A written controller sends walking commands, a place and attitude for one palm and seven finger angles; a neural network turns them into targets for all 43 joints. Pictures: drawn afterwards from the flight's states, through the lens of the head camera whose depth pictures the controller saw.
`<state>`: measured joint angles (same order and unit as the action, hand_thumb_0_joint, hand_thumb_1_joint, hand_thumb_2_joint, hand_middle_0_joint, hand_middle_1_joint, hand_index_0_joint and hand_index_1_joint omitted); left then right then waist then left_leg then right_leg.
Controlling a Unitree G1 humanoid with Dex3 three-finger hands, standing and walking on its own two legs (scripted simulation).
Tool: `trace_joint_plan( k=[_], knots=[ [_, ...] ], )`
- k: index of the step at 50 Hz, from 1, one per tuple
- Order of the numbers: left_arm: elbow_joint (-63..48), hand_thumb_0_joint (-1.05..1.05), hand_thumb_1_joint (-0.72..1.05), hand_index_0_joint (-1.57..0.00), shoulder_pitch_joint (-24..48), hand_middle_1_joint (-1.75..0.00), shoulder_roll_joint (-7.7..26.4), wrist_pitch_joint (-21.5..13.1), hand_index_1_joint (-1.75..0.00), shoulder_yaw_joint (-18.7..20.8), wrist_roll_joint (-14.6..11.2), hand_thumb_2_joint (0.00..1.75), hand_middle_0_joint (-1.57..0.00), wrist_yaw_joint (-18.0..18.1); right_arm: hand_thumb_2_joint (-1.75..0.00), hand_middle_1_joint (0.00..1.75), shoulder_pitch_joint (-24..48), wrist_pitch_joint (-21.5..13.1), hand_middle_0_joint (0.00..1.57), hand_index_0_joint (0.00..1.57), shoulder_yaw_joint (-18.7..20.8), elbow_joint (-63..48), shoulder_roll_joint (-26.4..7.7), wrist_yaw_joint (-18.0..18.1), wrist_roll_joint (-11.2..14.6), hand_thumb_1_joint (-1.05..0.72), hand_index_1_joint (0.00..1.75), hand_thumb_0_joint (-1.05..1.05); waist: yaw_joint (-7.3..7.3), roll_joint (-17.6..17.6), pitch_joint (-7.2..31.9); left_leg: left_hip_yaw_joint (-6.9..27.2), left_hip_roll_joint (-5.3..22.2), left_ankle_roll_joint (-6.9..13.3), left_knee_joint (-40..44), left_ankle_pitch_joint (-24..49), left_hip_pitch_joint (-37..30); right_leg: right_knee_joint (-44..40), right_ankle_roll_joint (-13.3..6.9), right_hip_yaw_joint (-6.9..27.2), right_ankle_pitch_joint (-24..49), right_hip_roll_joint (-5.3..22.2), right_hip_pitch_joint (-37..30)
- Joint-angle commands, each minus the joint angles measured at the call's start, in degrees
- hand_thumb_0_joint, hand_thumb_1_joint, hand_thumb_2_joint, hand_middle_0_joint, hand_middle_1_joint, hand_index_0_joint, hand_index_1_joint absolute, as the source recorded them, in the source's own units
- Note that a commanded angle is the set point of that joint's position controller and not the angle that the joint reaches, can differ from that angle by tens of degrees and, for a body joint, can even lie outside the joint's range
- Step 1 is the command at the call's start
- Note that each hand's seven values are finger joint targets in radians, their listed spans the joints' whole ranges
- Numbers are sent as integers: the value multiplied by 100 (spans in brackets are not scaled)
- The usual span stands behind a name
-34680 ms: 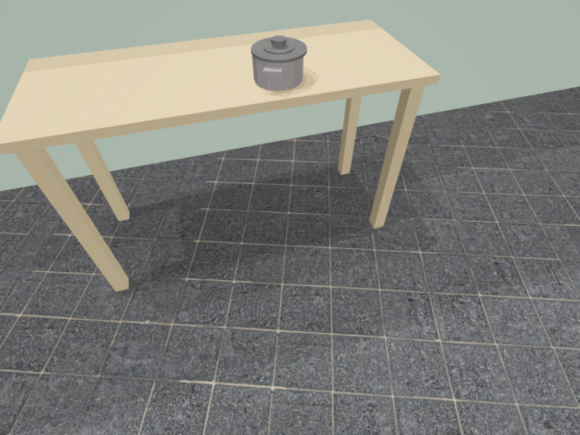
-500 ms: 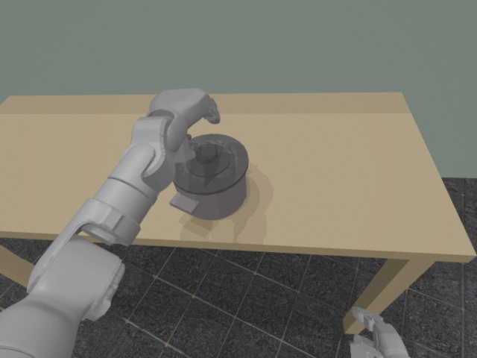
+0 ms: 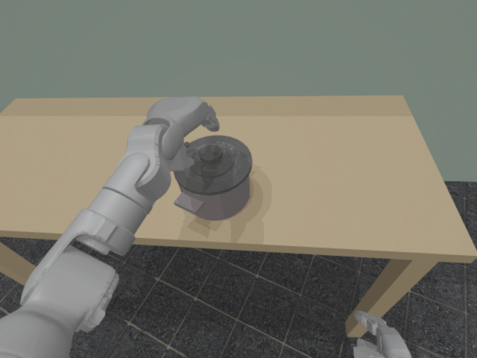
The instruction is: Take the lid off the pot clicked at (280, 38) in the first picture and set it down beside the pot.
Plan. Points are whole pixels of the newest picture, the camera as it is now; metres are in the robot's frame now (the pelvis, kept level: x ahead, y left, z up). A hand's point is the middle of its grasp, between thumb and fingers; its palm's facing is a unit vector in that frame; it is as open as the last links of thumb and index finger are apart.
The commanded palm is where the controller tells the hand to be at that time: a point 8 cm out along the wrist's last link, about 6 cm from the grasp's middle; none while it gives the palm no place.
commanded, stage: lower the open fingers around the knob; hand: left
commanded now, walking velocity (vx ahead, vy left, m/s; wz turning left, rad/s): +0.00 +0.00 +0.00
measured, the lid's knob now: (210, 154) +0.47 +0.08 +0.08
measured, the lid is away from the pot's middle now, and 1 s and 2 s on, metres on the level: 0.01 0.01 0.01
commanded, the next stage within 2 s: close the fingers and squeeze the knob in 0.82 s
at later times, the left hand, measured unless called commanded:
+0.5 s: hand (204, 157) +0.43 +0.08 +0.11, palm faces -0.32 -0.03 -0.95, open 10.3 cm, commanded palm +0.42 +0.09 +0.17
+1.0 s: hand (198, 160) +0.43 +0.09 +0.10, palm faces -0.31 -0.06 -0.95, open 10.3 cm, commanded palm +0.42 +0.09 +0.17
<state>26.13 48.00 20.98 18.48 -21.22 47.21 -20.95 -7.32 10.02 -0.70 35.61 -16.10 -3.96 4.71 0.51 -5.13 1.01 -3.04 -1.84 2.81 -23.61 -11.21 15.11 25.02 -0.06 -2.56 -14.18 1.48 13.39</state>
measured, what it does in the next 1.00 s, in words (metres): stands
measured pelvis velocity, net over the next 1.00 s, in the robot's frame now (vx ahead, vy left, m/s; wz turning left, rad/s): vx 0.01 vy -0.01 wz -0.01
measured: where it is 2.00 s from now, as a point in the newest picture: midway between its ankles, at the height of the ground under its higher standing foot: outside the picture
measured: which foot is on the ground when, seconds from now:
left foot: down 0.00-1.00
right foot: down 0.00-1.00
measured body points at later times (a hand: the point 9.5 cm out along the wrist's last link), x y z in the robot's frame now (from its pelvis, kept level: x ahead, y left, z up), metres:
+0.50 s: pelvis +0.00 -0.01 +0.00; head +0.02 -0.05 +0.45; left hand +0.44 +0.08 +0.17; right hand +0.13 -0.24 -0.14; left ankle +0.01 +0.09 -0.74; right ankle -0.02 -0.12 -0.74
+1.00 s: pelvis +0.01 -0.01 +0.00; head +0.03 -0.05 +0.45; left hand +0.44 +0.09 +0.16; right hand +0.17 -0.25 -0.12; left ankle +0.01 +0.09 -0.74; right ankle -0.02 -0.12 -0.74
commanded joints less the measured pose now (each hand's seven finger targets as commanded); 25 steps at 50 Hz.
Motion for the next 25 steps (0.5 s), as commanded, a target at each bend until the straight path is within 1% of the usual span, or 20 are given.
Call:
trace_joint_plan(
  k=[1,2,4,6,8,9,11,12,13,14,15,16,17,19,20,21,22,23,24,25],
  knots=[
    [-978,0,-32,-82,2257,-8,420,-5,-8,330,57,142,-82,127,-90,30,671,-198,20,20,199,-942,-580,-74,14,-90,30,0,85,820,1938,322,-91,86,13,1537,-1121,-140,-239,7,1975,-286,-350],
    [-1066,0,-32,-82,2301,-8,424,-1,-8,276,109,142,-82,125,-90,30,703,-187,20,20,195,-961,-578,-85,18,-90,30,0,91,793,1946,333,-87,81,13,1510,-1161,-121,-237,15,1922,-295,-333],
    [-1390,0,-32,-82,2811,-8,464,0,-8,208,168,142,-82,145,-90,30,747,-163,20,20,197,-974,-553,-99,10,-90,30,0,135,573,2018,394,-84,75,-6,1425,-1276,-108,-267,27,1776,-319,-232],
    [-1342,0,-32,-82,3102,-8,719,7,-8,418,195,142,-82,216,-90,30,661,-153,20,20,202,-913,-571,-61,-11,-90,30,0,165,646,2039,425,-72,86,7,1291,-1243,-143,-275,35,1664,-337,-235],
    [-722,0,-32,-82,3283,-8,956,73,-8,625,232,142,-82,344,-90,30,534,-180,20,20,149,-767,-569,9,-19,-90,30,0,156,745,1852,403,-85,84,85,964,-1008,-161,-271,88,1461,-349,-219],
    [-501,0,-32,-82,3348,-8,1067,82,-8,766,225,142,-82,408,-90,30,474,-184,20,20,132,-690,-570,55,-19,-90,30,0,148,890,1757,387,-70,76,147,844,-921,-180,-257,73,1362,-348,-244],
    [-510,0,-32,-82,3332,-8,1204,6,-8,945,213,142,-82,507,-90,30,461,-231,20,20,134,-709,-578,84,-44,-90,30,0,76,808,2043,372,-53,80,140,875,-871,-146,-279,154,1390,-302,-396],
    [-423,0,-32,-82,3252,-8,844,-4,-8,618,235,142,-82,528,-90,30,506,-254,20,20,118,-737,-526,74,-57,-90,30,0,83,627,2179,375,-68,67,104,930,-921,-71,-289,185,1431,-284,-379],
    [-343,0,-32,-82,3201,-8,554,-5,-8,408,235,142,-82,534,-90,30,488,-241,20,20,135,-706,-512,58,-49,-90,30,0,121,659,2207,382,-65,57,92,1007,-985,-59,-288,122,1480,-301,-338],
    [-41,0,-32,-82,2864,-8,340,26,-8,285,265,142,-82,527,-90,30,472,-226,20,20,165,-691,-518,40,-35,-90,30,0,129,728,2098,364,-51,49,69,1055,-994,-54,-278,76,1468,-324,-236],
    [-57,0,-32,-82,2753,-8,124,47,-8,111,249,142,-82,507,-90,30,468,-209,20,20,175,-715,-531,14,-27,-90,30,0,143,635,2111,345,-62,42,65,1084,-1006,-53,-269,50,1491,-315,-206],
    [177,0,-32,-82,2497,-8,36,40,-8,131,215,142,-82,465,-90,30,417,-204,20,20,205,-741,-541,10,-29,-90,30,0,168,852,2061,335,-71,58,35,1117,-958,-85,-261,21,1541,-331,-212],
    [307,0,-32,-82,2487,-8,227,44,-8,261,219,142,-82,449,-90,30,381,-184,20,20,193,-703,-593,21,-29,-90,30,0,168,931,1971,298,-80,57,52,1002,-887,-103,-229,21,1545,-327,-235],
    [213,0,-32,-82,2715,-8,493,9,-8,447,204,142,-82,419,-90,30,391,-171,20,20,180,-731,-608,73,-33,-90,30,0,177,955,2052,272,-117,90,34,999,-875,-118,-207,88,1665,-311,-345],
    [26,0,-32,-82,3069,-8,500,-24,-8,395,185,142,-82,418,-90,30,376,-172,20,20,172,-729,-585,102,-46,-90,30,0,219,943,2060,287,-128,111,59,919,-852,-149,-197,115,1659,-291,-341],
    [-50,0,-32,-82,3255,-8,664,-87,-8,541,175,142,-82,426,-90,30,347,-176,20,20,189,-726,-589,139,-57,-90,30,0,246,1026,2067,298,-111,132,46,899,-823,-182,-198,151,1656,-277,-368],
    [-214,0,-32,-82,3603,-8,629,-148,-8,437,200,142,-82,456,-90,30,323,-207,20,20,185,-708,-568,168,-66,-90,30,0,294,896,2105,297,-109,142,41,840,-871,-172,-203,208,1634,-274,-303],
    [-271,0,-32,-82,3733,-8,700,-208,-8,511,189,142,-82,516,-90,30,221,-250,20,20,204,-675,-553,190,-82,-90,30,0,299,822,2174,324,-97,160,-6,883,-928,-148,-231,247,1672,-277,-264],
    [375,0,-32,-82,3170,-8,710,-166,-8,593,241,142,-82,549,-90,30,144,-253,20,20,203,-592,-570,195,-82,-90,30,0,254,950,2046,301,-101,150,-22,947,-814,-111,-231,214,1721,-298,-275],
    [841,0,-32,-82,2646,-8,608,-151,-8,611,216,142,-82,549,-90,30,87,-234,20,20,174,-558,-597,187,-53,-90,30,0,208,1043,1796,268,-98,124,29,963,-679,-114,-213,146,1728,-312,-236]
  ],
)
